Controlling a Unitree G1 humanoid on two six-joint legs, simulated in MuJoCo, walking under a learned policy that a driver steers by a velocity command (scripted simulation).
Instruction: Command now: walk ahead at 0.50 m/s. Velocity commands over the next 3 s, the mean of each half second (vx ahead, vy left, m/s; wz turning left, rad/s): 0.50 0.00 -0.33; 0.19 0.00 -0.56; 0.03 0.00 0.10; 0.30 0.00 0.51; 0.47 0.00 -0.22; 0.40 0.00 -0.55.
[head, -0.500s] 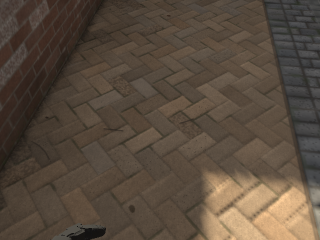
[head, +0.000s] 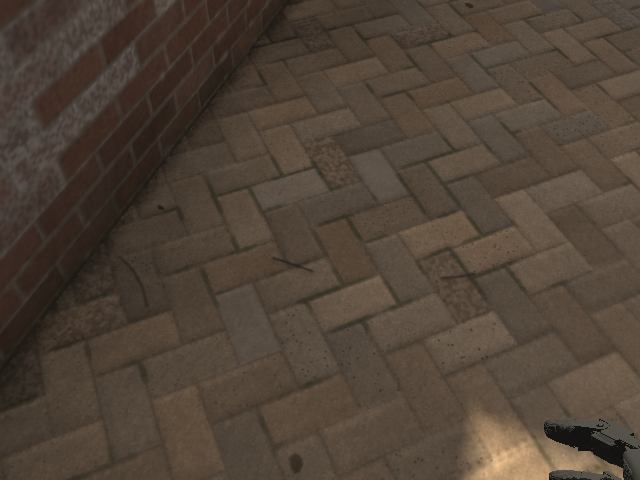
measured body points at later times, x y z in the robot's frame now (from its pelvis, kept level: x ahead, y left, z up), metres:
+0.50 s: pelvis +0.25 +0.00 +0.00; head +0.27 -0.02 +0.45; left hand +0.47 +0.20 -0.10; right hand +0.24 -0.28 -0.13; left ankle +0.16 +0.13 -0.74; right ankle +0.39 -0.18 -0.69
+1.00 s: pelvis +0.41 -0.08 +0.00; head +0.44 -0.12 +0.45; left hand +0.67 +0.10 -0.09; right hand +0.45 -0.41 -0.10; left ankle +0.57 +0.02 -0.70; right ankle +0.39 -0.16 -0.74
